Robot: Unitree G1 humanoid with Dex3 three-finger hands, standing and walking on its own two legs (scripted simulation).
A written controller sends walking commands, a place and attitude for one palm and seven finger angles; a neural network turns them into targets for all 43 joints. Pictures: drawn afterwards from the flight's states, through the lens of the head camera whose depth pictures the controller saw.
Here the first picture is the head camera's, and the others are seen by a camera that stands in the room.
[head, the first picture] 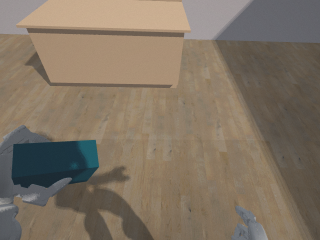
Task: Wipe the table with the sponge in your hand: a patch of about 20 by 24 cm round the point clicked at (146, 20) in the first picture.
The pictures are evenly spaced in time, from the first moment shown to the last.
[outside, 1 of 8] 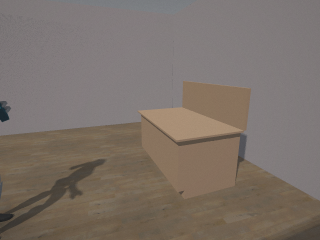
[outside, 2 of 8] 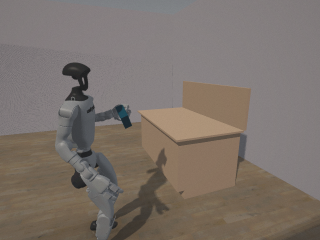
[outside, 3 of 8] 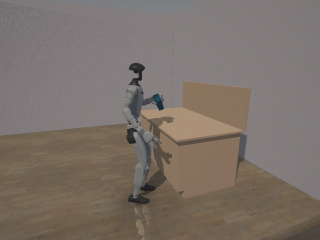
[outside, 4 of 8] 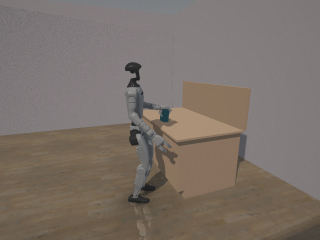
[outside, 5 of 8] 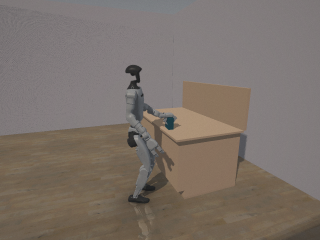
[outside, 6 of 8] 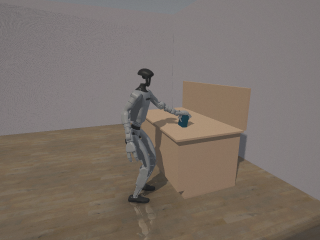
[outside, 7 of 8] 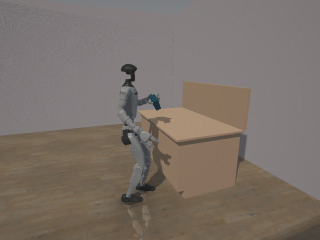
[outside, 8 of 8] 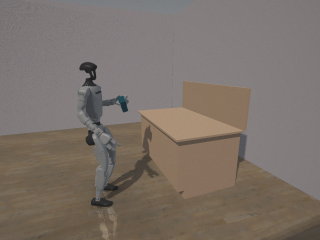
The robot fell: no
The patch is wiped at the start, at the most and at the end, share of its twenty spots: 0.00 1.00 1.00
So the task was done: yes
